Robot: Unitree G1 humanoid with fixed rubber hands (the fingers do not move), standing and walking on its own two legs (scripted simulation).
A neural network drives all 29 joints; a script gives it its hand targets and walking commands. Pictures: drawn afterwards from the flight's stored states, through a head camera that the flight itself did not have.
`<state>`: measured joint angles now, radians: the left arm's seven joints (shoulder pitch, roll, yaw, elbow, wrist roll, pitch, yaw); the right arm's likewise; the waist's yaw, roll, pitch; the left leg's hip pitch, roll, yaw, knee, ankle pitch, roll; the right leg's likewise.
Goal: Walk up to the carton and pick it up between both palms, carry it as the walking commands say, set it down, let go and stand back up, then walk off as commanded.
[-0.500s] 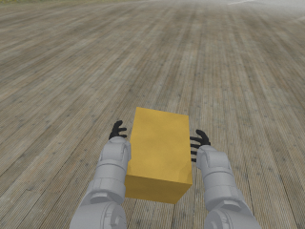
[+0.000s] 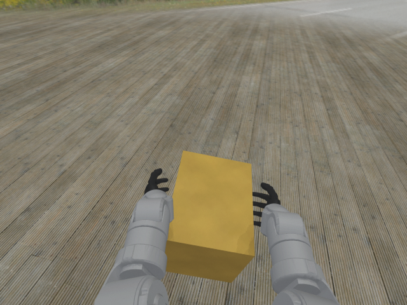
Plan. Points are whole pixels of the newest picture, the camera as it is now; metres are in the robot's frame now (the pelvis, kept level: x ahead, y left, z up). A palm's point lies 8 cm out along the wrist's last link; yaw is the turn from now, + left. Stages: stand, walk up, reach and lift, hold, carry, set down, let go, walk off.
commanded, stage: hold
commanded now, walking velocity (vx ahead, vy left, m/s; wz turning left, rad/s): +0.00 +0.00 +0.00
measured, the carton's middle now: (206, 215) +0.36 +0.01 -0.02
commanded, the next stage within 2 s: carry in 0.52 s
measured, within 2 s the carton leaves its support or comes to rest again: neither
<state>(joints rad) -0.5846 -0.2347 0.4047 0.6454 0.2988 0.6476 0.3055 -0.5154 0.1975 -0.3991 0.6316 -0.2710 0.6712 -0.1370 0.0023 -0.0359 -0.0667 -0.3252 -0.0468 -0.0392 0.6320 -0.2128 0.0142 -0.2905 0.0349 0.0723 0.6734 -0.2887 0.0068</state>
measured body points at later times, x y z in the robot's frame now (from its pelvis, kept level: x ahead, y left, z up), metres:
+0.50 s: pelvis +0.00 +0.00 +0.00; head -0.06 +0.02 +0.45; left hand +0.34 +0.13 +0.07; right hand +0.33 -0.13 +0.05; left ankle +0.08 +0.11 -0.72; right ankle +0.05 -0.12 -0.72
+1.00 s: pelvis +0.01 +0.06 +0.01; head -0.01 +0.09 +0.46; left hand +0.37 +0.26 +0.16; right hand +0.40 +0.01 +0.16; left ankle +0.04 +0.10 -0.72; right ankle +0.03 -0.13 -0.66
